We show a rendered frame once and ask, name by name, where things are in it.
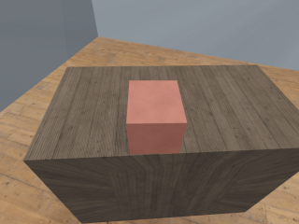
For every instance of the carton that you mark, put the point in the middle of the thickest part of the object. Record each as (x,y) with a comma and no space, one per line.
(155,120)

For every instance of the pedestal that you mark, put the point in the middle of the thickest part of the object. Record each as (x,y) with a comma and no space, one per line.
(241,142)

